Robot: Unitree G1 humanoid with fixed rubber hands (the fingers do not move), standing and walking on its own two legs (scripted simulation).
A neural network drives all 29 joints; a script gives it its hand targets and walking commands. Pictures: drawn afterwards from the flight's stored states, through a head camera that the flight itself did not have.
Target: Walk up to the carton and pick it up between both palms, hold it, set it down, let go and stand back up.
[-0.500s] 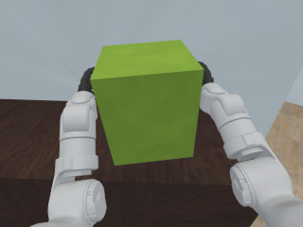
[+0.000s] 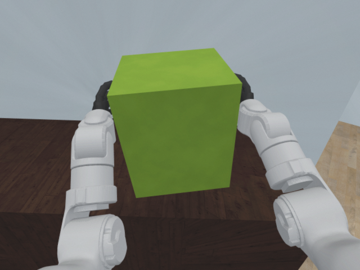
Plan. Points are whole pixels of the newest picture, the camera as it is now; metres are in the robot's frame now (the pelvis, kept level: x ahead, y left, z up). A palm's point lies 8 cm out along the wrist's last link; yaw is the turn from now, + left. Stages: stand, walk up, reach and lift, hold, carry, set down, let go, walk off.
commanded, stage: hold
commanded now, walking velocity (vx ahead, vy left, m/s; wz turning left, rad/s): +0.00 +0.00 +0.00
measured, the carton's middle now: (175, 121) +0.38 +0.00 +0.22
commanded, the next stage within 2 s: none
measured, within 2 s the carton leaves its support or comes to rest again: neither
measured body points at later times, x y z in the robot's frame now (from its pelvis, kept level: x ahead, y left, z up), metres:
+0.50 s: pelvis +0.00 +0.00 +0.00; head -0.08 +0.02 +0.44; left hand +0.38 +0.16 +0.24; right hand +0.38 -0.15 +0.26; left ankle +0.02 +0.12 -0.75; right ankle +0.01 -0.12 -0.75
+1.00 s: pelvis +0.00 +0.00 +0.00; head -0.08 +0.02 +0.44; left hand +0.38 +0.16 +0.24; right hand +0.38 -0.15 +0.26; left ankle +0.02 +0.12 -0.75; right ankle +0.01 -0.12 -0.75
